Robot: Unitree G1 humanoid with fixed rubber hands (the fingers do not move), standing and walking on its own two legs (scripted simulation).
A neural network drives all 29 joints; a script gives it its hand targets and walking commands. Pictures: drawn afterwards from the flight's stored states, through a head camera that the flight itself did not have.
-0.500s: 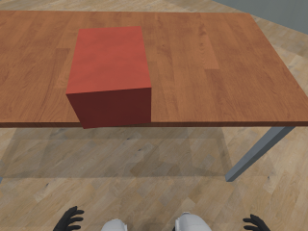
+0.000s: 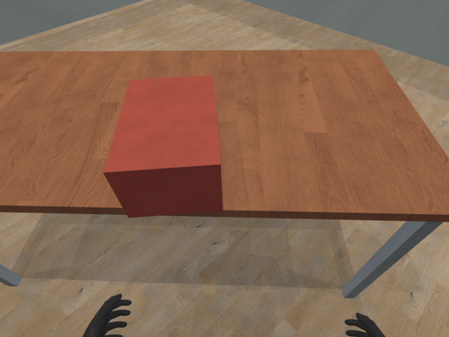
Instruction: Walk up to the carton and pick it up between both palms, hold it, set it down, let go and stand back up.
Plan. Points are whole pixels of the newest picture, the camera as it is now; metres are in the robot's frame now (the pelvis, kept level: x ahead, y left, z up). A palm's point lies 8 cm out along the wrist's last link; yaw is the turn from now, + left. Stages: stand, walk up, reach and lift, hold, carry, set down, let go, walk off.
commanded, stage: walk up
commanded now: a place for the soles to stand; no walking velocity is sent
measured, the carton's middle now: (173, 141) +0.52 +0.14 +0.04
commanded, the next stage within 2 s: none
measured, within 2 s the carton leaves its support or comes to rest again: neither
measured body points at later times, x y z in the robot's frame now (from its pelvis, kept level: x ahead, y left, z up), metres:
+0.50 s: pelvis -0.01 +0.02 +0.00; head +0.01 +0.01 +0.45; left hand +0.06 +0.30 -0.11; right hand +0.11 -0.24 -0.12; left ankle -0.03 +0.15 -0.69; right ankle +0.03 -0.11 -0.72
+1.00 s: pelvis +0.02 +0.13 -0.01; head +0.04 +0.12 +0.43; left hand +0.12 +0.39 -0.12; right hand +0.11 -0.13 -0.14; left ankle +0.04 +0.22 -0.72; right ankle +0.05 +0.03 -0.73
